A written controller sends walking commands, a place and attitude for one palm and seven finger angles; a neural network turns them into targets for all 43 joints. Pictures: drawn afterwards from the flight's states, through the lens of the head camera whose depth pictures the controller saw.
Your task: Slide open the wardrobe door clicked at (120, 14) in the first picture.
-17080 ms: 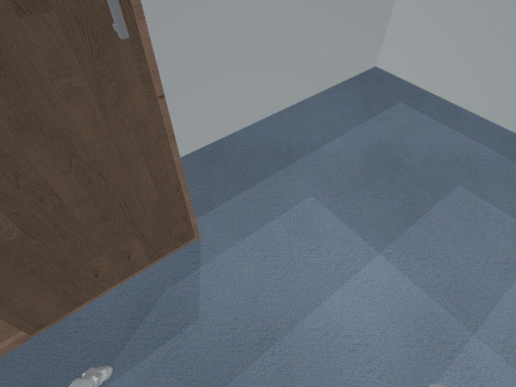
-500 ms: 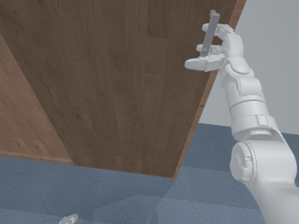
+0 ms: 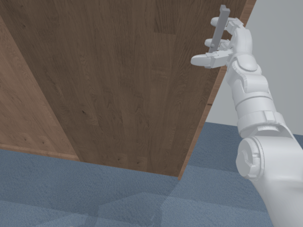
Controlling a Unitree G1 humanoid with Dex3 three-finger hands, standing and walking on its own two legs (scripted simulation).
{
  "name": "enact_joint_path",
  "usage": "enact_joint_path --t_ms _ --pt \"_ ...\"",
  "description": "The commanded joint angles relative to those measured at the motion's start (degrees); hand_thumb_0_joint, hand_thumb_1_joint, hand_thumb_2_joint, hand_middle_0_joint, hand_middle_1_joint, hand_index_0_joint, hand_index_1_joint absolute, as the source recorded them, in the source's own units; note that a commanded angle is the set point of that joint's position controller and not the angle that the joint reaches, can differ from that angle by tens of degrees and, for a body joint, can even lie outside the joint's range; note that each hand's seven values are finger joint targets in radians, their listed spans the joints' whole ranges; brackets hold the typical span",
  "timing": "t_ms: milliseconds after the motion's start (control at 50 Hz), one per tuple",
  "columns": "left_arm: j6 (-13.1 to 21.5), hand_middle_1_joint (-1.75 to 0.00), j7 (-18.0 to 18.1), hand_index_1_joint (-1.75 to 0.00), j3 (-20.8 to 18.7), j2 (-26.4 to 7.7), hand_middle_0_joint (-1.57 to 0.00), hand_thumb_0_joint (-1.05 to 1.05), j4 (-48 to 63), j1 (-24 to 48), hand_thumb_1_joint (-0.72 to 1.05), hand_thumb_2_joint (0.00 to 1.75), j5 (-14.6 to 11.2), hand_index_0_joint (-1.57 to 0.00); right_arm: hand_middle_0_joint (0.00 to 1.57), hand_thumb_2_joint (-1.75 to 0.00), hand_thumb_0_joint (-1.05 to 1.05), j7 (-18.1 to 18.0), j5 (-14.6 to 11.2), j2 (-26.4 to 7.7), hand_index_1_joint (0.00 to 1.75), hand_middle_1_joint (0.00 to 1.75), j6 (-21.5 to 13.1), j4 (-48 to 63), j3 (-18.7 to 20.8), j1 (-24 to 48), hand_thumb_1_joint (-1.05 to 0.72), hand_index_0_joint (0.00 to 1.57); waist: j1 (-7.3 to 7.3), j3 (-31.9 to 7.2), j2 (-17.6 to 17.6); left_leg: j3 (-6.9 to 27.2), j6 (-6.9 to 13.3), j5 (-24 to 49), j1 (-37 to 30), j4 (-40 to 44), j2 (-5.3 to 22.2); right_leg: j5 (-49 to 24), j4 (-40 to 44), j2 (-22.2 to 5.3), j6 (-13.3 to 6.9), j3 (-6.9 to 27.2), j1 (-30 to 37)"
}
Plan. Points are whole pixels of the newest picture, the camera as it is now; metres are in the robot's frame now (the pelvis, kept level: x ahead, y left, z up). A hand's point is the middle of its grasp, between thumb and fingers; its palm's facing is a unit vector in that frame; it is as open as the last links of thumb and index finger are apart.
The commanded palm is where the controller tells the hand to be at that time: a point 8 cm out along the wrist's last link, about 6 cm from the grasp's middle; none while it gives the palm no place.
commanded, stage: grip the handle and tug to test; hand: right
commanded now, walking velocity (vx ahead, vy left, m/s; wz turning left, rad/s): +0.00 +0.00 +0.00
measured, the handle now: (215, 38) +0.54 -0.09 +0.25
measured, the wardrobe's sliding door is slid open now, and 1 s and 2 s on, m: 0.00 0.00 0.00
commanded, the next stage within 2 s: tug the door sideways, standing still in 1.52 s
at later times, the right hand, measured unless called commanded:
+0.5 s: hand (209, 45) +0.49 -0.06 +0.26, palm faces +0.01 +1.00 +0.02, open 10.2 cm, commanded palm +0.46 -0.12 +0.25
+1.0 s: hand (208, 45) +0.49 -0.06 +0.25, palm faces +0.00 +1.00 +0.02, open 5.3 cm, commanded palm +0.47 -0.12 +0.25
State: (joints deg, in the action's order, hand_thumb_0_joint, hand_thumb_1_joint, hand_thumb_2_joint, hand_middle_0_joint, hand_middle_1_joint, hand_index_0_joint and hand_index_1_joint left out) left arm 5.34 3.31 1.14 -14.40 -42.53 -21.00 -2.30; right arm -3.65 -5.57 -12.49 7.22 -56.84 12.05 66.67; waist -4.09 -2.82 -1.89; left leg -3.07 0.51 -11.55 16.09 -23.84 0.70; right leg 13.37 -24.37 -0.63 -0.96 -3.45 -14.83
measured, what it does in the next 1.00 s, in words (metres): stands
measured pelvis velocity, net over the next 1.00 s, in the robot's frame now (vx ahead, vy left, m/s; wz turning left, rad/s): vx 0.01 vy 0.01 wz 0.00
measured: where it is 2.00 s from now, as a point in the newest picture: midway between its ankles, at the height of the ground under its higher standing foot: outside the picture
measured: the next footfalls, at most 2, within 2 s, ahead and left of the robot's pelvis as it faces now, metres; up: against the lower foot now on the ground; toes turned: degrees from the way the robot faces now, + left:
none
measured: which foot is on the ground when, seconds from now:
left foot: down 0.00-1.00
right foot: down 0.00-1.00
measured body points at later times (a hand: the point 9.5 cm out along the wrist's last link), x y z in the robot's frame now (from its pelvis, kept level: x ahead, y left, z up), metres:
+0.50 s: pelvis +0.00 +0.00 +0.00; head +0.01 +0.01 +0.45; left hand +0.09 +0.25 -0.12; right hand +0.48 -0.12 +0.26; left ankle +0.00 +0.11 -0.74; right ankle -0.01 -0.11 -0.74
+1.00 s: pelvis +0.01 +0.01 +0.00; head +0.02 +0.02 +0.45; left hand +0.08 +0.26 -0.12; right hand +0.49 -0.12 +0.25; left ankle +0.00 +0.11 -0.74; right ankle -0.01 -0.11 -0.74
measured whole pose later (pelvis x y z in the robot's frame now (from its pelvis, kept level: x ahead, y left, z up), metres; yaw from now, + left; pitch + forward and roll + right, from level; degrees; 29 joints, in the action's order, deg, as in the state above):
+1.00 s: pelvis +0.01 +0.01 +0.00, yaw +0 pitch +4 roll +0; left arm 3.4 3.6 1.4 -14.0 -41.7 -19.0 -2.2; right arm -4.1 -5.2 -11.1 9.4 -55.2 12.8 65.7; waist -3.9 -3.1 -1.8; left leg -3.3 0.9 -12.1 14.9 -23.5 0.3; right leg 13.7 -23.8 -1.0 -0.5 -3.2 -13.6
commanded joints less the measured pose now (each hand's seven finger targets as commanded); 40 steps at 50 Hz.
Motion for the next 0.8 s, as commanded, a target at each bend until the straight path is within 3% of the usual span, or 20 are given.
enact_joint_path --t_ms 0,20,60,120,200,280,300,340,380,400,420,460,500,520,540,600,620,680,740,780 --pt "2.74 -0.3 0.05 -0.3 -2.47 -7.56 -0.2 0.0 6.2 0.9 0.9 0.9 0.26 -0.2 0.3 -0.3 0.0 0.09 -0.91 -9.93 1.2 1.2 -3.29 13.43 1.38 31.3 0.5 0.3 0.46 -19.71 5.64 1.08 1.16 15.49 -8.12 1.51 -1.1 -14.55 1.49 0.03 -1.17 2.99 7.38" --pt "2.78 -0.3 0.02 -0.3 -2.26 -7.35 -0.2 0.0 6.33 1.22 0.9 0.9 0.17 -0.2 0.3 -0.3 0.0 -0.03 -0.94 -9.27 1.2 1.2 -3.05 14.06 0.9 32.3 0.5 0.3 0.16 -19.3 4.51 1.24 1.06 15.88 -7.6 1.48 -1.03 -14.42 1.53 0.15 -1.23 2.8 7.37" --pt "2.66 -0.3 -0.07 -0.3 -2.35 -7.25 -0.2 0.0 6.35 1.23 0.9 0.9 0.19 -0.2 0.3 -0.3 0.0 -0.55 -0.49 -10.43 1.2 1.2 -2.84 14.81 1.87 31.57 0.5 0.3 0.64 -19.43 5.61 1.23 1.04 16.26 -8.03 1.36 -1.09 -14.88 1.59 0.03 -1.19 2.73 7.18" --pt "2.77 -0.3 -0.44 -0.3 -2.42 -6.82 -0.2 0.0 6.88 1.86 0.9 0.9 0.3 -0.2 0.31 -0.34 0.0 -1.17 0.24 -8.58 1.21 1.21 -3.33 18.89 0.18 32.29 0.41 0.31 0.81 -21.05 2.12 1.23 1.29 18.26 -8.04 0.84 -1.04 -17.9 0.96 0.03 -1.02 2.56 9.29" --pt "1.94 -0.3 -0.18 -0.3 -2.46 -7.25 -0.2 0.0 6.5 1.63 0.9 0.9 0.35 -0.2 0.33 -0.42 0.0 -1.35 -0.06 -8.51 1.24 1.24 -1.51 15.14 0.47 30.49 0.22 0.33 0.43 -17.84 6.75 0.92 0.98 16.36 -8.1 1.61 -1.05 -15.27 1.68 -0.06 -1.14 2.67 7.13" --pt "1.89 -0.3 0.07 -0.3 -2.18 -6.73 -0.2 0.0 6.58 2.26 0.9 0.9 0.23 -0.2 0.35 -0.5 0.0 -1.48 0.05 -7.08 1.27 1.27 -0.7 16.79 -1.04 34.41 0.03 0.35 -0.42 -18.49 3.49 1.33 0.95 15.82 -6.43 1.59 -0.92 -14.51 1.33 0.03 -1.11 2.68 8.52" --pt "1.92 -0.3 0.02 -0.3 -2.33 -6.85 -0.2 0.0 6.87 2.27 0.9 0.9 0.38 -0.2 0.35 -0.52 0.0 -1.74 -0.06 -7.36 1.27 1.27 -1.17 17.63 -0.55 33.51 -0.01 0.35 0.3 -19.97 4.15 1.14 1.12 16.15 -7.59 1.34 -0.9 -15.71 1.24 0.03 -1.09 2.96 9.02" --pt "2.02 -0.3 0.1 -0.3 -2.12 -6.58 -0.2 0.0 6.7 2.56 0.9 0.9 0.39 -0.2 0.36 -0.56 0.0 -1.6 -0.54 -7.19 1.29 1.29 -1.53 18.01 -0.54 34.07 -0.11 0.36 -0.04 -20.91 3.89 1.33 1.08 17.6 -7.6 1.11 -0.96 -16.61 0.85 0.1 -1.06 2.86 9.7" --pt "1.98 -0.3 0.07 -0.3 -2.06 -6.55 -0.2 0.0 6.66 2.37 0.9 0.9 0.45 -0.2 0.38 -0.6 0.0 -1.38 -0.83 -6.52 1.3 1.3 -1.41 16.28 -0.43 32.28 -0.2 0.38 0.22 -19.89 6.47 1.15 1.01 18.26 -7.92 1.04 -1.08 -16.76 1.03 0.07 -1.1 2.89 8.8" --pt "1.64 -0.3 0.1 -0.3 -2.28 -7.0 -0.2 0.0 6.62 2.27 0.9 0.9 0.51 -0.2 0.38 -0.62 0.0 -1.48 -0.59 -7.99 1.31 1.31 -1.54 15.38 0.45 30.98 -0.25 0.38 0.45 -20.04 7.76 1.07 0.96 18.05 -8.99 1.19 -0.92 -16.82 1.18 0.04 -1.2 2.85 8.36" --pt "1.61 -0.3 0.05 -0.3 -2.08 -6.62 -0.2 0.0 6.68 2.83 0.9 0.9 0.4 -0.2 0.38 -0.64 0.0 -1.37 -0.41 -6.78 1.31 1.31 -1.56 16.2 -0.67 32.25 -0.29 0.38 0.08 -19.55 5.44 1.17 0.94 18.71 -8.3 0.95 -0.82 -17.07 1.17 0.12 -1.16 2.64 8.45" --pt "1.46 -0.3 -0.02 -0.3 -2.02 -6.45 -0.2 0.0 6.74 2.79 0.9 0.9 0.32 -0.2 0.4 -0.68 0.0 -1.59 0.04 -7.35 1.33 1.33 -1.24 16.14 -0.34 31.99 -0.39 0.4 0.43 -19.6 4.22 1.35 1.0 18.47 -7.89 1.05 -0.81 -16.78 0.91 0.22 -1.09 2.52 8.63" --pt "1.21 -0.3 -0.08 -0.3 -2.1 -6.6 -0.2 0.0 6.84 2.84 0.9 0.9 0.4 -0.2 0.41 -0.72 0.0 -1.81 0.3 -6.64 1.34 1.34 -0.99 15.0 -0.85 30.68 -0.48 0.41 0.6 -18.53 4.55 1.09 1.08 17.74 -8.07 1.2 -0.76 -16.52 1.13 0.14 -1.09 2.66 8.07" --pt "1.18 -0.3 -0.09 -0.3 -1.94 -6.5 -0.2 0.0 6.76 2.83 0.9 0.9 0.34 -0.2 0.41 -0.74 0.0 -1.79 0.14 -5.7 1.35 1.35 -0.91 14.98 -1.56 31.31 -0.53 0.41 -0.02 -18.06 5.13 0.96 0.98 17.81 -7.58 1.18 -0.85 -16.29 1.19 0.14 -1.1 2.79 7.95" --pt "1.27 -0.3 -0.08 -0.3 -2.12 -6.5 -0.2 0.0 6.8 2.78 0.9 0.9 0.37 -0.2 0.42 -0.76 0.0 -1.79 0.07 -5.97 1.35 1.35 -1.0 16.16 -1.44 32.76 -0.57 0.42 -0.16 -18.75 4.08 1.18 0.99 17.98 -7.23 1.07 -0.89 -16.38 0.91 0.14 -1.11 2.73 8.63" --pt "0.93 -0.3 0.04 -0.3 -2.25 -6.93 -0.2 0.0 7.15 2.76 0.9 0.9 0.5 -0.2 0.43 -0.82 0.0 -1.46 -0.61 -7.27 1.37 1.37 -0.74 15.45 0.11 30.11 -0.71 0.43 0.75 -19.94 6.89 1.06 0.98 19.24 -9.6 1.08 -0.83 -17.26 1.1 0.35 -1.26 2.64 8.14" --pt "0.92 -0.3 0.15 -0.3 -2.13 -6.75 -0.2 0.0 7.33 3.33 0.9 0.9 0.28 -0.2 0.44 -0.84 0.0 -1.17 -0.83 -8.0 1.38 1.38 -0.72 16.18 0.57 30.57 -0.76 0.44 0.88 -20.38 5.78 1.44 0.97 19.44 -9.56 1.16 -0.77 -16.98 1.1 0.45 -1.36 2.48 8.2" --pt "0.76 -0.3 0.26 -0.3 -2.03 -6.67 -0.2 0.0 6.91 2.6 0.9 0.9 0.27 -0.2 0.45 -0.9 0.0 -1.0 -0.34 -7.92 1.4 1.4 -0.44 14.97 0.15 31.58 -0.9 0.45 0.32 -18.41 6.18 1.28 0.86 18.69 -8.77 1.41 -0.82 -15.65 1.27 0.41 -1.4 2.41 7.21" --pt "0.98 -0.3 0.18 -0.3 -2.04 -6.57 -0.2 0.0 7.04 2.65 0.9 0.9 0.32 -0.2 0.45 -0.9 0.0 -1.2 -0.14 -7.73 1.4 1.4 -1.01 15.67 -0.14 31.84 -0.9 0.45 0.46 -19.02 4.61 1.38 0.93 18.26 -8.6 1.38 -0.78 -15.77 1.16 0.45 -1.39 2.5 7.67" --pt "0.92 -0.3 0.37 -0.3 -2.15 -6.72 -0.2 0.0 7.0 2.51 0.9 0.9 0.3 -0.2 0.45 -0.9 0.0 -1.05 -0.45 -9.53 1.4 1.4 -1.37 15.78 1.29 31.5 -0.9 0.45 0.54 -19.96 6.44 1.53 0.83 19.22 -9.78 1.49 -0.8 -16.02 1.18 0.51 -1.54 2.3 7.55"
